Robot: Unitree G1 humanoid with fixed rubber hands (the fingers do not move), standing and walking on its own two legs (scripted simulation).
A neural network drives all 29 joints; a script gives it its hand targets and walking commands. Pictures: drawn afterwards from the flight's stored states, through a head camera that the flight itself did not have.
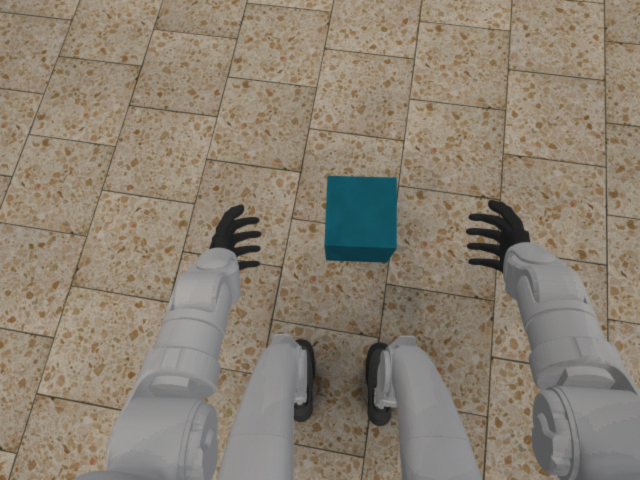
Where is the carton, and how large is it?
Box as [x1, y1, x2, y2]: [324, 176, 396, 262]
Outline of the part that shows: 327,176 324,243 326,259 386,262 396,248 396,178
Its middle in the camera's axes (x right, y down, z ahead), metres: +0.10 -0.05 +1.04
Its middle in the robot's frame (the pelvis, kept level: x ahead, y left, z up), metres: +0.56 -0.05 -0.59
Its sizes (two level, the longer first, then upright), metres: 0.182 0.174 0.184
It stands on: the floor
